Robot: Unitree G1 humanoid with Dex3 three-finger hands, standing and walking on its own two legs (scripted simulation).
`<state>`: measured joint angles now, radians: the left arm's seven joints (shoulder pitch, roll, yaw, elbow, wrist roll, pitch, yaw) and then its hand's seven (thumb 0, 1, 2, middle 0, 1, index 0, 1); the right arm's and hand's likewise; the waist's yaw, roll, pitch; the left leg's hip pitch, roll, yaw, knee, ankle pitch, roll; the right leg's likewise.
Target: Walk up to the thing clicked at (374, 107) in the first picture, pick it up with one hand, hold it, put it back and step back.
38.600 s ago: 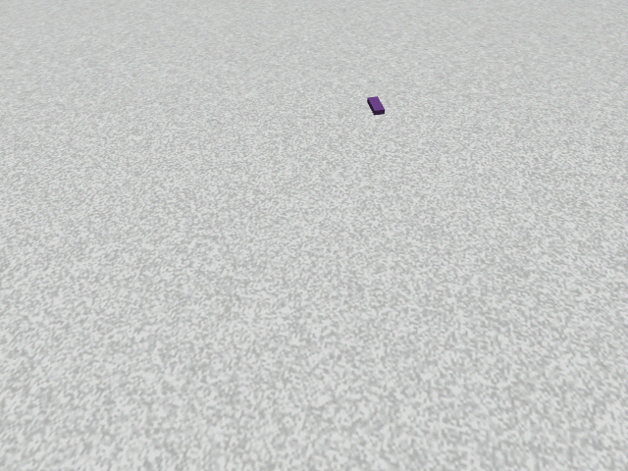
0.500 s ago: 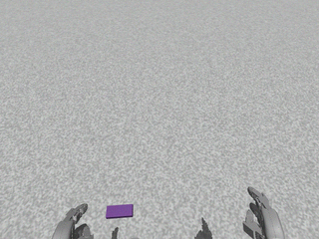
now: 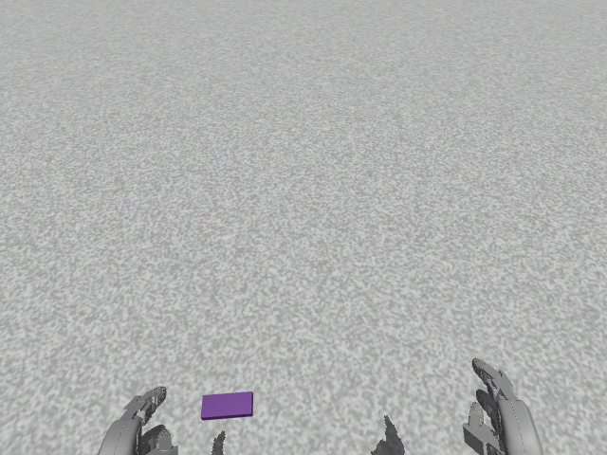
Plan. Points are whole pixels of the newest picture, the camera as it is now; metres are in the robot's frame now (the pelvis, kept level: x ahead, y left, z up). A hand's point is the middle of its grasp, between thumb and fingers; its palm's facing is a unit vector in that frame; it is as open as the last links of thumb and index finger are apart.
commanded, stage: home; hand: left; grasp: from above
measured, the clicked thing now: (227, 405) +0.40 +0.24 -0.70
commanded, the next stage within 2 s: stand in 0.44 s
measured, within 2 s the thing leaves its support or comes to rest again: neither
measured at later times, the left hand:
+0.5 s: hand out of the picture +0.16 +0.18 -0.05, palm faces +0.05 -0.98 -0.19, open 7.4 cm
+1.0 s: hand out of the picture +0.05 +0.25 -0.11, palm faces +0.04 -0.95 -0.32, open 7.4 cm
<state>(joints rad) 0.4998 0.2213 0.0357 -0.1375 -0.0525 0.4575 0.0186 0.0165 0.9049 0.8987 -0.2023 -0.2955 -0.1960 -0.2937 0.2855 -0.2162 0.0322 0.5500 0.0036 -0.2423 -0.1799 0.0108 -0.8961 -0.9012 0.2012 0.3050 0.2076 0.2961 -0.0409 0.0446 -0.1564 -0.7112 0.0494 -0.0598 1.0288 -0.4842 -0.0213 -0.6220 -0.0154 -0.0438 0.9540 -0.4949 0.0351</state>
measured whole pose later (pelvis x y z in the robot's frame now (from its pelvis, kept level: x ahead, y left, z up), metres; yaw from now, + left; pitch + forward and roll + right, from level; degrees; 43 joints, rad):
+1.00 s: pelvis +0.00 +0.02 +0.05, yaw +0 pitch -3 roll -1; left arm 0.23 0.29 0.05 0.94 0.04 0.03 0.04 0.01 0.91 0.90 -0.20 -0.30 -0.20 -0.30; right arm 0.19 -0.28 -0.05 0.99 -0.04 -0.01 -0.02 0.01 -0.90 -0.90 0.20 0.30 0.21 0.30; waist 0.02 -0.01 0.07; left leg -0.29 0.00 -0.01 0.64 -0.31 0.01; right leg -0.22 -0.06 -0.01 0.59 -0.33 0.06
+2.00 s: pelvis -0.01 -0.01 +0.07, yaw +0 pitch -4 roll +0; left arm 0.14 0.30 0.03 1.14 0.02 0.00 0.01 0.01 0.90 0.90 -0.20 -0.30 -0.20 -0.30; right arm 0.14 -0.31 -0.02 1.14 -0.02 0.00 -0.01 0.00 -0.90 -0.90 0.20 0.30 0.21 0.30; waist 0.00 0.01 0.08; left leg -0.13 0.03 -0.02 0.37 -0.17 -0.02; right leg -0.07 -0.04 -0.03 0.35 -0.20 0.03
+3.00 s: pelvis +0.00 -0.02 +0.07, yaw +0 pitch -3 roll +0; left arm 0.12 0.33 0.02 1.13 0.02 -0.01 0.00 0.01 0.90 0.90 -0.20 -0.30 -0.20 -0.30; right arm 0.11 -0.33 -0.01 1.15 -0.02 -0.01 0.01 0.00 -0.90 -0.90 0.20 0.30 0.21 0.30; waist -0.01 0.00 0.06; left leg -0.12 0.04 -0.02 0.34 -0.16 -0.04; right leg -0.08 -0.02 -0.03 0.34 -0.20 0.02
